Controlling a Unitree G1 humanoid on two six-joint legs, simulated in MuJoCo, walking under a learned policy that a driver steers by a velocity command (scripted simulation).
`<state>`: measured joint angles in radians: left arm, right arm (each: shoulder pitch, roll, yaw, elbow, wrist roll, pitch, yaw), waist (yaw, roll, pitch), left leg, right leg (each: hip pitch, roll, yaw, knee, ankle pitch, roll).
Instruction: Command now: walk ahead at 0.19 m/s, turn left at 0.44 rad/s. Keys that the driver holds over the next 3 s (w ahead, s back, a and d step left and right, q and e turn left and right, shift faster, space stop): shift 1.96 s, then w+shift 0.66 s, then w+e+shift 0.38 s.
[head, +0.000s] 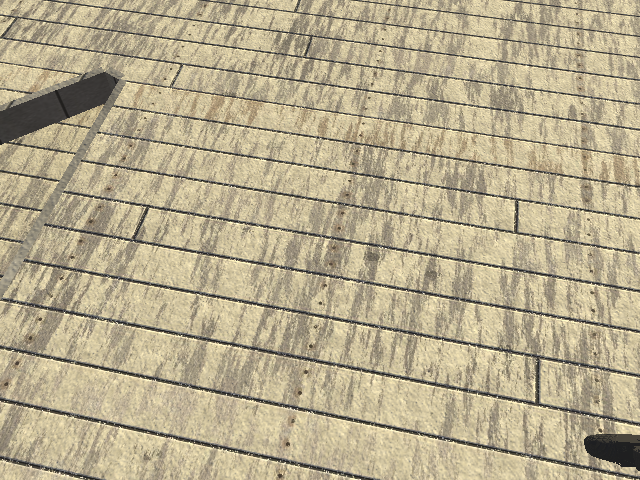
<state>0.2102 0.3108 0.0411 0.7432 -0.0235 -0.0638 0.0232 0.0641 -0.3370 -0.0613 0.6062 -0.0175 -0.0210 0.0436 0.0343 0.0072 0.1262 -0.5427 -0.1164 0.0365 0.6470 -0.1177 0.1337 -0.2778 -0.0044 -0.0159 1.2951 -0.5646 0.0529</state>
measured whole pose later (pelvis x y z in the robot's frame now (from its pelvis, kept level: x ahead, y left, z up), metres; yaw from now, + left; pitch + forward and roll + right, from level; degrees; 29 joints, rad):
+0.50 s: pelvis +0.10 -0.09 +0.03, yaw +5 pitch -1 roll +0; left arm 0.19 0.21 0.01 0.74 0.03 -0.02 0.01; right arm 0.19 -0.23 -0.04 0.74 -0.02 0.03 -0.01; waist -0.02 0.02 0.01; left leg -0.31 -0.04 -0.09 0.55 -0.22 -0.01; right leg -0.29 -0.01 0.01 0.57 -0.28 0.01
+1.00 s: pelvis +0.14 -0.11 +0.03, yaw +5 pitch -1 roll +0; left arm 0.18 0.21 0.03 0.86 0.01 -0.02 0.01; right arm 0.19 -0.21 -0.06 0.91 0.00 0.02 -0.05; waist 0.00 0.00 0.03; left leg -0.24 0.00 -0.11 0.52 -0.26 -0.04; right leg -0.20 0.03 -0.01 0.52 -0.30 -0.03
